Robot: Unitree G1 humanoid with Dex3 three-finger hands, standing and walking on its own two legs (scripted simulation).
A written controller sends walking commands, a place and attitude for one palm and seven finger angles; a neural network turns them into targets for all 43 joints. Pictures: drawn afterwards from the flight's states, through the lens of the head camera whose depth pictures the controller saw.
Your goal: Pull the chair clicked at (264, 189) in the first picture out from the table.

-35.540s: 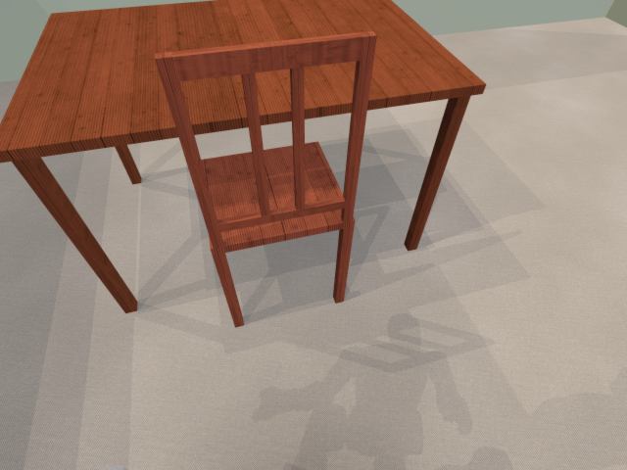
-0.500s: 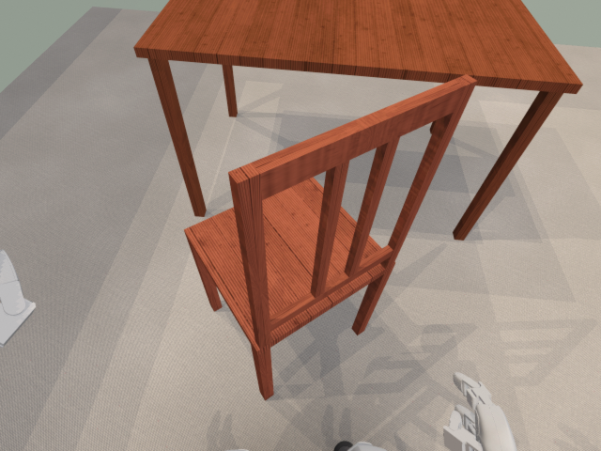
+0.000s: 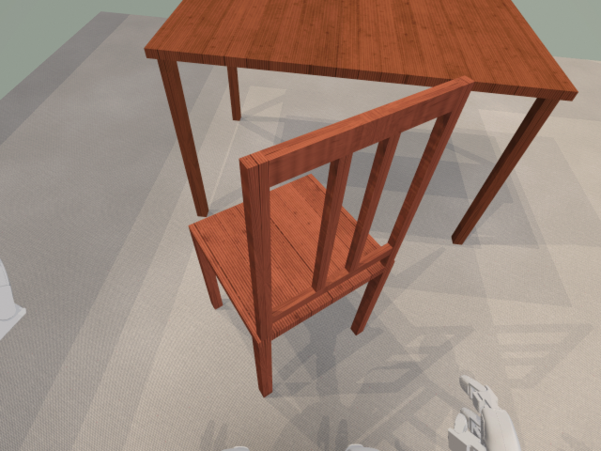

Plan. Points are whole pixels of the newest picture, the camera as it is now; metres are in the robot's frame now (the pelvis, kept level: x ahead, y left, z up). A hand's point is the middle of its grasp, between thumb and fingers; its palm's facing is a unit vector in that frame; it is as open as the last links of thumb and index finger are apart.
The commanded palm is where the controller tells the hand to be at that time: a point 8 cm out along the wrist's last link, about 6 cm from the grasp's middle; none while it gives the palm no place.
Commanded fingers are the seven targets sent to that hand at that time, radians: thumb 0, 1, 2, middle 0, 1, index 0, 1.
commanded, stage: step back with the hand held close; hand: left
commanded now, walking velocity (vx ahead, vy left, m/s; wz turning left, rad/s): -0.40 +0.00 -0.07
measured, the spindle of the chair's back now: (327, 234) +0.47 -0.04 -0.03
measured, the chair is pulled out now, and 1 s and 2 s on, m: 0.46 0.46 0.46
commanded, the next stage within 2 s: stop stepping back and stand still in 0.44 s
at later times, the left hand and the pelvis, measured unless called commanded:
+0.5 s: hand out of the picture +0.14 +0.27 +0.18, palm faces +0.39 -0.80 -0.46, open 7.4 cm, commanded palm +0.09 +0.30 +0.19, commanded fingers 0.00 0.90 0.90 -0.20 -0.30 -0.20 -0.30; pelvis -0.07 +0.02 +0.01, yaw -4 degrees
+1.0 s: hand out of the picture +0.09 +0.25 +0.17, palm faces +0.31 -0.84 -0.44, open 7.4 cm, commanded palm +0.05 +0.30 +0.19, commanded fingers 0.00 0.90 0.90 -0.20 -0.30 -0.20 -0.30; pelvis -0.12 +0.01 +0.02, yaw -6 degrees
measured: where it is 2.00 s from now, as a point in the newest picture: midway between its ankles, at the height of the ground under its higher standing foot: outside the picture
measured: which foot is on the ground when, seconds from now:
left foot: down 0.00-0.58, up 0.60-0.68, down 0.70-1.00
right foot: up 0.00-0.00, down 0.02-0.30, up 0.32-0.52, down 0.54-1.00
